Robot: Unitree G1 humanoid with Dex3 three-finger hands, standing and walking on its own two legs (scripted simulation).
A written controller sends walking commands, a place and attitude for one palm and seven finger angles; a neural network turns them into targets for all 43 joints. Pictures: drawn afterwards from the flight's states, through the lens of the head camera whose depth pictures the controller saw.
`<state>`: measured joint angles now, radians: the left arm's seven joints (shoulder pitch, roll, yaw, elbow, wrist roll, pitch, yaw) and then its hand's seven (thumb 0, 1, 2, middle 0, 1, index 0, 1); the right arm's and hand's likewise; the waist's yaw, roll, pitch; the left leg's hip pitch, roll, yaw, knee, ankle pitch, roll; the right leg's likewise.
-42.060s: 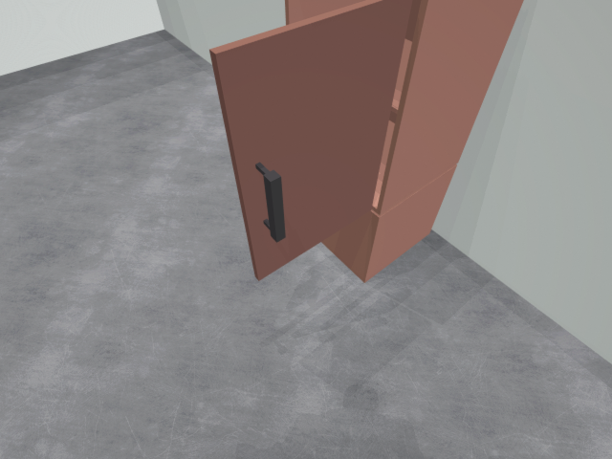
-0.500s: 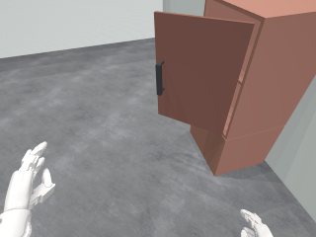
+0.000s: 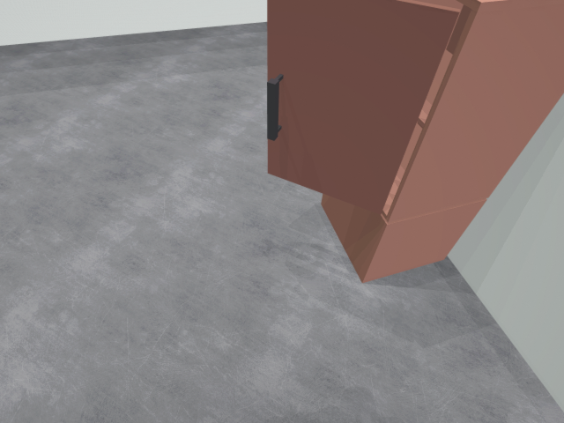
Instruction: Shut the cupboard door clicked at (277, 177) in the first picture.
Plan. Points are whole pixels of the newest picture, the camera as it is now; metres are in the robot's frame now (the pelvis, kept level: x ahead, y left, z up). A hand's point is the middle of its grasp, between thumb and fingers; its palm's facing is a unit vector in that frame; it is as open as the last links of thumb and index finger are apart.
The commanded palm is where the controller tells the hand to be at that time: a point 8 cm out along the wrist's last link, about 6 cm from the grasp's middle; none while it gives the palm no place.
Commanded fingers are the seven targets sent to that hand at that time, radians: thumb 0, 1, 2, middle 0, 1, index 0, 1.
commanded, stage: let the arm hang, fingers relaxed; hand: left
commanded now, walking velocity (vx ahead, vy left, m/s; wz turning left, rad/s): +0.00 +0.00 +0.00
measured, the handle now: (276, 107) +0.90 +0.07 -0.06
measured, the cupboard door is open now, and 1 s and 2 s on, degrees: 46 46 46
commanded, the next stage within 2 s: look to check the result in 0.52 s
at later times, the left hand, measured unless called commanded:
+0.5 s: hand out of the picture +0.06 +0.21 -0.17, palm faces -0.04 -0.97 -0.25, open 7.4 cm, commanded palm none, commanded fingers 0.00 0.90 0.90 -0.20 -0.30 -0.20 -0.30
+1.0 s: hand out of the picture +0.09 +0.22 -0.16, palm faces -0.04 -0.95 -0.32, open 7.4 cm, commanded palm none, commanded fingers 0.00 0.90 0.90 -0.20 -0.30 -0.20 -0.30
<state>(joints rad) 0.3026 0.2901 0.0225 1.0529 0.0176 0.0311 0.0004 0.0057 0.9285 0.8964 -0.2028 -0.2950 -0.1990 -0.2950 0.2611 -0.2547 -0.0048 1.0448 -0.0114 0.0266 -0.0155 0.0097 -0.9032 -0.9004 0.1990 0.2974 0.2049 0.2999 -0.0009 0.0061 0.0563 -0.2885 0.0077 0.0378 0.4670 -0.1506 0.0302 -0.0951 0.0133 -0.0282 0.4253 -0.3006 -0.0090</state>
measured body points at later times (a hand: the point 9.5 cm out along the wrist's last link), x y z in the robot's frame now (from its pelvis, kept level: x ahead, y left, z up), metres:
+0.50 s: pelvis +0.01 +0.00 +0.01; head +0.02 +0.01 +0.46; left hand +0.06 +0.26 -0.15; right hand +0.06 -0.29 -0.13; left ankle +0.07 +0.10 -0.74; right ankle -0.04 -0.12 -0.74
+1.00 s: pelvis +0.04 -0.01 +0.01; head +0.06 -0.01 +0.46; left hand +0.09 +0.27 -0.13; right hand +0.09 -0.28 -0.14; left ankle +0.07 +0.10 -0.74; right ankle -0.04 -0.12 -0.74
